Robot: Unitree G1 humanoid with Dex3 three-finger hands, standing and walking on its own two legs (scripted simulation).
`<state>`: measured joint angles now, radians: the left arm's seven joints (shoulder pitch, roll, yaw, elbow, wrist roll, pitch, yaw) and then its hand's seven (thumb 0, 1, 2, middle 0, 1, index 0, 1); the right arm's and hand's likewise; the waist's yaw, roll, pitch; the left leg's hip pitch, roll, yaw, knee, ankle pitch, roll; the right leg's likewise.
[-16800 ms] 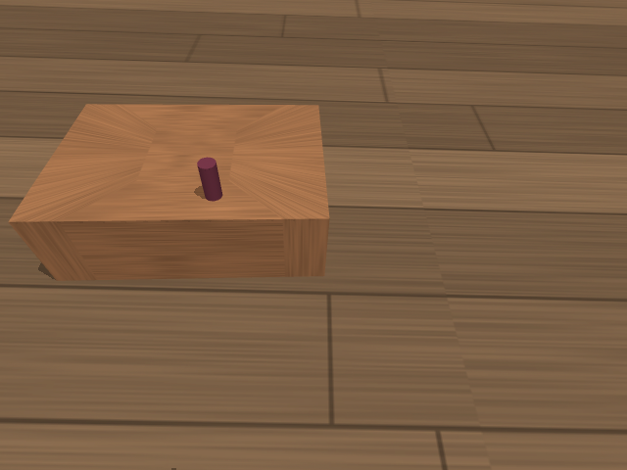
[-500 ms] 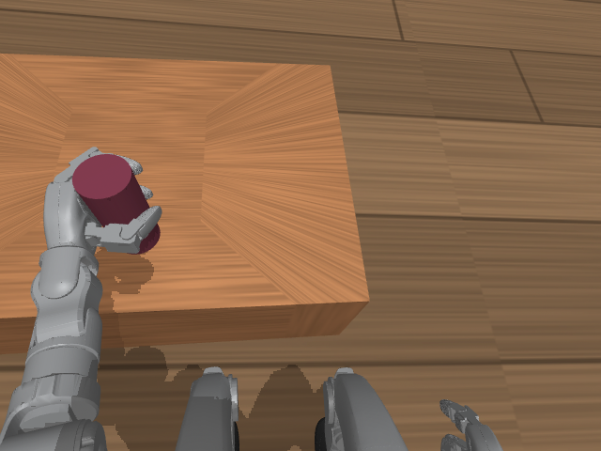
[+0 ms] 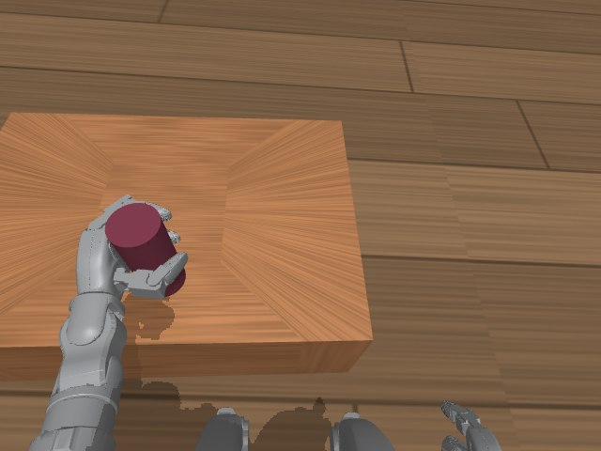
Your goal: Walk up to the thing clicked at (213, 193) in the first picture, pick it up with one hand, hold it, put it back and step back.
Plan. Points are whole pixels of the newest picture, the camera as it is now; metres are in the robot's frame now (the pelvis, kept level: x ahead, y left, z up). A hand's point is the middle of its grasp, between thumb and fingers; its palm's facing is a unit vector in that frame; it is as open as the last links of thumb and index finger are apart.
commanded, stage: lift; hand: left
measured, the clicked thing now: (150, 254) +0.37 +0.19 +0.03
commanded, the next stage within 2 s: hold in 0.58 s
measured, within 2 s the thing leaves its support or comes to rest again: neither
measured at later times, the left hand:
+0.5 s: hand (154, 246) +0.36 +0.17 +0.07, palm faces +0.09 -1.00 +0.01, open 8.4 cm
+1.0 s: hand (152, 245) +0.35 +0.17 +0.09, palm faces +0.10 -1.00 +0.01, open 8.4 cm
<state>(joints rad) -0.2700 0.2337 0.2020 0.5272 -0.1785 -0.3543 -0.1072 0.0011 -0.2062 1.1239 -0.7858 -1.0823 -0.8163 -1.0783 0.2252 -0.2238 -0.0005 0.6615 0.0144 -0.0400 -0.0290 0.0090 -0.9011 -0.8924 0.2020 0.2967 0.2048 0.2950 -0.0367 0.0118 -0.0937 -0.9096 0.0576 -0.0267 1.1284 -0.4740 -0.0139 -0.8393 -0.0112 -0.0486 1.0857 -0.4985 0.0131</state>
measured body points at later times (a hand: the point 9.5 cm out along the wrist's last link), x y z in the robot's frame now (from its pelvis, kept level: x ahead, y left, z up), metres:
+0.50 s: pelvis +0.01 +0.00 +0.03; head +0.07 +0.01 +0.47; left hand +0.35 +0.22 +0.07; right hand +0.14 -0.25 -0.08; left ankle +0.04 +0.12 -0.66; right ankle +0.02 -0.13 -0.66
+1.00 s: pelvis +0.02 +0.00 +0.04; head +0.06 +0.00 +0.49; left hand +0.34 +0.22 +0.09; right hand +0.15 -0.25 -0.07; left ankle +0.04 +0.12 -0.66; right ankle +0.02 -0.13 -0.66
